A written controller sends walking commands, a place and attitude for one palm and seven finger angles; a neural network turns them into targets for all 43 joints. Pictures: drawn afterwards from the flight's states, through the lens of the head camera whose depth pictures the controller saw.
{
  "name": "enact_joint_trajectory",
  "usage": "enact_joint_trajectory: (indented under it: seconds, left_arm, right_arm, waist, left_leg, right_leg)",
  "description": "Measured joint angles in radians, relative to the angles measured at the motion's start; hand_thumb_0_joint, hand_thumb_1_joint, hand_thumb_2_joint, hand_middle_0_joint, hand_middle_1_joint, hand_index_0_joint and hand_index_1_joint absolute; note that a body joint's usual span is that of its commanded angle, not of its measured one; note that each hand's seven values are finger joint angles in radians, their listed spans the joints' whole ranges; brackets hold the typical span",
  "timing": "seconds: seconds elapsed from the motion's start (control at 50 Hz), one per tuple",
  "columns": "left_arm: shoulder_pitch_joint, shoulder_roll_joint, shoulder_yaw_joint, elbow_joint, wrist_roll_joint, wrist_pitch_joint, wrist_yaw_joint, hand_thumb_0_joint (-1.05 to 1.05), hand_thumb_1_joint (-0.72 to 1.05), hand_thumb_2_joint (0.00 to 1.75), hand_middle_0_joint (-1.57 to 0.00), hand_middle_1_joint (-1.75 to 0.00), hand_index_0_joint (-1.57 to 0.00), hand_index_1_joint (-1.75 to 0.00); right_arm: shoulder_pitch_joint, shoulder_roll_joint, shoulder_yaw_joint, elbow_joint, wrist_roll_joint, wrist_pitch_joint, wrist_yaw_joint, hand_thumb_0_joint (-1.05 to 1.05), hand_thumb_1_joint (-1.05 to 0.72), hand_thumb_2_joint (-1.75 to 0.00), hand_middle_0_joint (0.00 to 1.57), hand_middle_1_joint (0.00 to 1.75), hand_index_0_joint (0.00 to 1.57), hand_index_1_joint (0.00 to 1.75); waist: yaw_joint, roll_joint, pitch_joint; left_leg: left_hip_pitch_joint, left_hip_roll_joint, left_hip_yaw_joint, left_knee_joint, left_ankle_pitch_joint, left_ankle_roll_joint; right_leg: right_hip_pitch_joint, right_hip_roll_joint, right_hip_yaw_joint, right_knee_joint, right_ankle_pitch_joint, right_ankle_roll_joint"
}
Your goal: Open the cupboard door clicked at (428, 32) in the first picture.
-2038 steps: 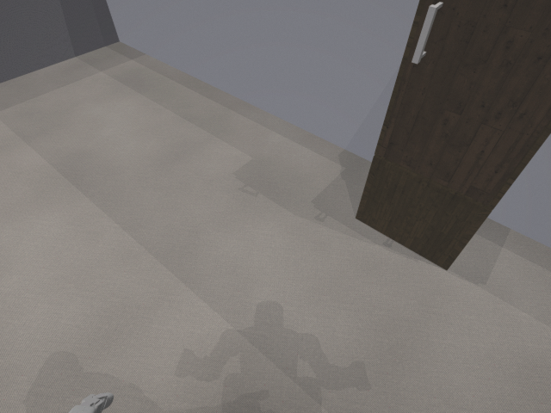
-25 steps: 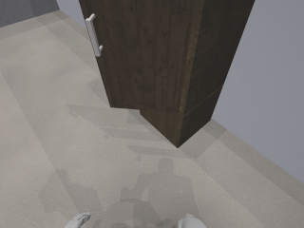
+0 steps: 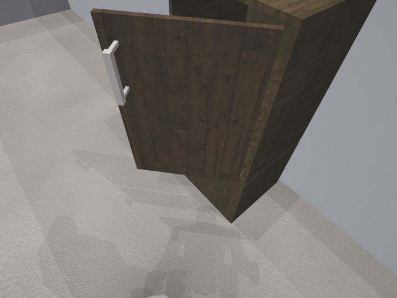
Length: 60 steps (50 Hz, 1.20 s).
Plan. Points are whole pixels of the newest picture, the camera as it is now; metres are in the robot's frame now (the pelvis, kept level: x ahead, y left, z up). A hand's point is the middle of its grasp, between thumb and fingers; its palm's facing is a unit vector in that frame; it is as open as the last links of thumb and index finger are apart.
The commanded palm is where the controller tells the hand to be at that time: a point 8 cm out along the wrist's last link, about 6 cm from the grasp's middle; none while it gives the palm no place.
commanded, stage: come to a stop and stand still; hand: left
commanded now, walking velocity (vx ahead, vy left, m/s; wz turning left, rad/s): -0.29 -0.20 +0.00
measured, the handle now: (118, 74) +0.57 +0.25 +0.12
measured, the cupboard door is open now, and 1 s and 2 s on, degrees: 42 42 42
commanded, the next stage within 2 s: look again from close up in 0.80 s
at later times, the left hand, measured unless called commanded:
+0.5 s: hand out of the picture +0.02 +0.17 -0.16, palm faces +0.00 -0.96 -0.27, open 7.4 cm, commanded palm none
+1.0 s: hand out of the picture -0.03 +0.13 -0.17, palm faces +0.00 -0.98 -0.22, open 7.4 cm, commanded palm none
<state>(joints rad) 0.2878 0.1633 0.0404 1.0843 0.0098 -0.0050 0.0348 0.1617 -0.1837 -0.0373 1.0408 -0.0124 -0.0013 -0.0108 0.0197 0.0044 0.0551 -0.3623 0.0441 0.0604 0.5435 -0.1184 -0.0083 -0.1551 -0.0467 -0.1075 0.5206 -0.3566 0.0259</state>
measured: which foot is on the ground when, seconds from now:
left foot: down 0.00-0.42, up 0.44-0.62, down 0.64-1.00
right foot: down 0.00-0.00, up 0.02-0.40, down 0.42-1.00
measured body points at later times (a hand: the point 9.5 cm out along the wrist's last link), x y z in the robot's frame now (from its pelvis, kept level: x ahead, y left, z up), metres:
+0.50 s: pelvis -0.04 -0.03 +0.00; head -0.01 -0.05 +0.45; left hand +0.02 +0.22 -0.14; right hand -0.01 -0.29 -0.16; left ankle +0.03 +0.10 -0.71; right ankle -0.08 -0.15 -0.73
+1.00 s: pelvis -0.04 -0.04 +0.01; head -0.02 -0.05 +0.46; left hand -0.03 +0.18 -0.15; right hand -0.03 -0.27 -0.16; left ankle -0.04 +0.08 -0.73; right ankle -0.08 -0.15 -0.73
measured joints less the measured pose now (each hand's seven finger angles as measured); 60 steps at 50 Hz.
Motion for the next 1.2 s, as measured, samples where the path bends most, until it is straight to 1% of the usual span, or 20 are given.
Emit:
enact_joint_trajectory:
  seconds: [0.04,0.08,0.14,0.22,0.3,0.38,0.42,0.48,0.52,0.56,0.6,0.62,0.64,0.66,0.72,0.82,0.9,0.98,1.04,1.2]
  left_arm:
    - [-0.008,0.014,0.001,-0.006,-0.004,0.022,0.009,0.00,0.92,0.90,-0.20,-0.30,-0.20,-0.30]
    - [-0.026,0.022,0.004,-0.018,-0.006,0.040,0.012,0.00,0.91,0.90,-0.20,-0.30,-0.20,-0.30]
    - [-0.058,0.027,0.013,-0.036,-0.006,0.056,0.008,0.01,0.91,0.90,-0.20,-0.30,-0.20,-0.30]
    - [-0.082,0.043,0.028,-0.074,-0.003,0.067,-0.003,0.01,0.91,0.90,-0.20,-0.30,-0.19,-0.30]
    - [-0.098,0.054,0.032,-0.100,0.004,0.073,-0.014,0.01,0.91,0.90,-0.20,-0.30,-0.19,-0.30]
    - [-0.100,0.055,0.027,-0.113,0.005,0.062,-0.022,0.01,0.91,0.90,-0.20,-0.30,-0.19,-0.29]
    - [-0.084,0.062,0.025,-0.122,0.008,0.048,-0.022,0.01,0.91,0.90,-0.20,-0.30,-0.19,-0.30]
    - [-0.072,0.038,0.012,-0.101,0.016,0.047,-0.015,0.00,0.91,0.90,-0.20,-0.30,-0.19,-0.30]
    - [-0.058,0.021,0.001,-0.086,0.014,0.045,-0.012,0.01,0.91,0.90,-0.20,-0.30,-0.19,-0.30]
    - [-0.052,0.008,-0.007,-0.069,0.011,0.036,-0.010,0.01,0.91,0.90,-0.20,-0.30,-0.19,-0.30]
    - [-0.053,-0.002,-0.014,-0.054,0.008,0.024,-0.009,0.01,0.90,0.90,-0.20,-0.30,-0.20,-0.30]
    - [-0.054,-0.003,-0.014,-0.046,0.006,0.019,-0.004,0.01,0.91,0.90,-0.20,-0.30,-0.20,-0.30]
    - [-0.055,-0.005,-0.016,-0.039,0.001,0.014,-0.004,0.01,0.92,0.90,-0.20,-0.30,-0.20,-0.30]
    - [-0.061,-0.003,-0.018,-0.030,-0.004,0.011,-0.004,0.01,0.93,0.90,-0.21,-0.30,-0.20,-0.30]
    - [-0.073,0.007,-0.017,-0.008,-0.010,0.013,0.000,0.01,0.94,0.90,-0.21,-0.30,-0.20,-0.30]
    - [-0.071,0.004,-0.021,0.023,-0.012,0.012,-0.005,0.01,0.93,0.90,-0.20,-0.30,-0.20,-0.30]
    - [-0.056,-0.006,-0.023,0.041,-0.011,0.008,-0.007,0.01,0.93,0.90,-0.20,-0.30,-0.20,-0.30]
    - [-0.024,-0.023,-0.042,0.017,0.000,-0.020,0.013,0.01,0.92,0.90,-0.20,-0.30,-0.20,-0.30]
    - [-0.010,-0.022,-0.048,0.006,-0.001,-0.024,0.012,0.01,0.91,0.90,-0.20,-0.30,-0.20,-0.30]
    - [-0.006,-0.002,-0.050,-0.013,-0.002,-0.013,0.006,0.01,0.91,0.90,-0.20,-0.30,-0.20,-0.30]
  right_arm:
    - [-0.026,0.015,0.002,-0.013,-0.003,0.005,-0.008,0.00,-0.92,-0.90,0.20,0.30,0.20,0.30]
    - [-0.053,0.025,0.009,-0.031,-0.007,0.009,-0.019,0.00,-0.91,-0.89,0.20,0.30,0.20,0.30]
    - [-0.081,0.029,0.012,-0.058,-0.009,0.013,-0.032,0.00,-0.91,-0.89,0.20,0.30,0.20,0.30]
    - [-0.092,0.030,0.010,-0.070,-0.011,0.018,-0.038,0.00,-0.91,-0.89,0.20,0.30,0.21,0.30]
    - [-0.074,0.017,0.001,-0.066,-0.015,0.019,-0.034,0.00,-0.91,-0.89,0.21,0.30,0.21,0.30]
    - [-0.032,-0.006,-0.013,-0.049,-0.018,0.030,-0.020,0.00,-0.90,-0.89,0.21,0.30,0.21,0.30]
    - [-0.001,-0.010,-0.022,-0.039,-0.013,0.042,-0.013,0.00,-0.90,-0.89,0.21,0.30,0.21,0.30]
    - [0.039,-0.032,-0.035,-0.013,-0.006,0.068,-0.001,0.00,-0.91,-0.89,0.20,0.30,0.21,0.30]
    - [0.069,-0.041,-0.037,0.006,-0.007,0.074,0.004,0.00,-0.91,-0.89,0.20,0.30,0.20,0.30]
    - [0.090,-0.041,-0.035,0.023,-0.006,0.072,0.004,0.00,-0.91,-0.89,0.20,0.30,0.20,0.30]
    - [0.106,-0.033,-0.027,0.036,-0.004,0.061,0.001,0.00,-0.91,-0.89,0.20,0.30,0.20,0.30]
    - [0.113,-0.029,-0.022,0.044,-0.003,0.053,-0.002,0.00,-0.91,-0.90,0.20,0.30,0.20,0.30]
    - [0.120,-0.028,-0.016,0.050,-0.003,0.042,-0.004,0.00,-0.91,-0.90,0.20,0.30,0.20,0.30]
    - [0.121,-0.021,-0.012,0.064,-0.003,0.032,-0.010,0.00,-0.91,-0.90,0.20,0.30,0.20,0.30]
    - [0.113,0.013,0.006,0.094,-0.005,0.023,-0.021,0.00,-0.91,-0.90,0.20,0.30,0.20,0.30]
    - [0.094,0.044,0.024,0.107,-0.003,0.011,-0.024,0.00,-0.91,-0.90,0.20,0.30,0.20,0.30]
    - [0.086,0.040,0.025,0.116,-0.005,0.011,-0.029,0.01,-0.93,-0.89,0.20,0.30,0.20,0.30]
    - [0.085,0.010,0.025,0.064,-0.003,0.004,-0.012,0.01,-0.93,-0.89,0.20,0.30,0.21,0.30]
    - [0.089,0.003,0.030,0.032,-0.005,-0.010,-0.008,0.01,-0.93,-0.89,0.20,0.30,0.20,0.30]
    - [0.095,0.002,0.045,0.026,-0.004,-0.013,-0.013,0.01,-0.93,-0.89,0.20,0.30,0.20,0.30]
  waist:
    - [0.009,-0.033,0.007]
    - [0.014,-0.043,0.022]
    - [0.007,-0.029,0.038]
    - [0.003,-0.019,0.037]
    - [-0.011,0.001,0.027]
    - [-0.030,0.026,0.010]
    - [-0.033,0.005,-0.010]
    - [-0.040,0.021,-0.017]
    - [-0.044,0.025,-0.030]
    - [-0.048,0.021,-0.034]
    - [-0.052,0.011,-0.030]
    - [-0.053,0.008,-0.028]
    - [-0.053,0.016,-0.027]
    - [-0.055,0.016,-0.024]
    - [-0.039,-0.012,-0.013]
    - [-0.030,-0.008,-0.017]
    - [-0.028,0.003,-0.026]
    - [-0.029,0.034,-0.018]
    - [-0.035,0.033,-0.015]
    - [-0.022,0.014,-0.029]
  left_leg:
    - [-0.004,-0.015,0.016,0.033,-0.083,0.036]
    - [-0.006,-0.013,0.025,0.037,-0.100,0.046]
    - [-0.014,-0.004,0.021,0.013,-0.075,0.050]
    - [-0.022,0.012,0.026,-0.024,-0.043,0.047]
    - [-0.028,0.031,0.024,-0.046,-0.016,0.035]
    - [-0.038,0.044,0.014,-0.052,0.005,0.012]
    - [-0.059,0.030,0.021,-0.026,-0.016,-0.003]
    - [-0.093,0.007,-0.024,0.116,-0.222,-0.015]
    - [-0.097,-0.009,-0.039,0.221,-0.253,-0.014]
    - [-0.068,-0.014,-0.036,0.256,-0.261,-0.018]
    - [-0.002,-0.015,-0.023,0.175,-0.250,-0.025]
    - [0.043,-0.015,-0.022,0.095,-0.200,-0.026]
    - [0.085,-0.008,-0.028,0.019,-0.115,-0.017]
    - [0.104,-0.005,-0.034,-0.012,-0.132,-0.004]
    - [0.126,-0.011,-0.029,-0.029,-0.165,-0.001]
    - [0.154,-0.009,-0.023,-0.082,-0.135,-0.007]
    - [0.174,-0.013,-0.023,-0.109,-0.122,-0.006]
    - [0.127,0.000,-0.021,-0.034,-0.156,-0.002]
    - [0.117,-0.011,-0.018,-0.017,-0.164,0.006]
    - [0.139,-0.030,-0.009,-0.018,-0.169,0.015]
  right_leg:
    - [-0.054,-0.011,0.028,0.142,-0.138,0.002]
    - [-0.127,0.008,0.059,0.326,-0.221,0.000]
    - [-0.220,0.042,0.085,0.537,-0.224,0.006]
    - [-0.276,0.053,0.103,0.612,-0.170,0.020]
    - [-0.241,0.036,0.092,0.481,-0.155,0.019]
    - [-0.126,0.023,0.062,0.195,-0.102,-0.002]
    - [-0.060,0.009,0.070,0.018,-0.028,-0.022]
    - [-0.056,0.012,0.058,0.015,0.024,-0.027]
    - [-0.038,0.013,0.050,-0.016,0.030,-0.029]
    - [-0.024,0.018,0.046,-0.044,0.042,-0.031]
    - [-0.021,0.022,0.042,-0.048,0.045,-0.034]
    - [-0.026,0.026,0.039,-0.038,0.040,-0.035]
    - [-0.032,0.037,0.032,-0.022,0.031,-0.034]
    - [-0.037,0.041,0.025,-0.008,0.021,-0.033]
    - [-0.014,0.036,0.029,-0.035,0.035,-0.040]
    - [0.014,0.041,0.034,-0.091,0.067,-0.037]
    - [0.031,0.038,0.033,-0.112,0.076,-0.037]
    - [0.000,0.048,0.036,-0.076,0.067,-0.036]
    - [-0.019,0.035,0.039,-0.036,0.046,-0.032]
    - [-0.015,0.015,0.048,0.000,0.023,-0.022]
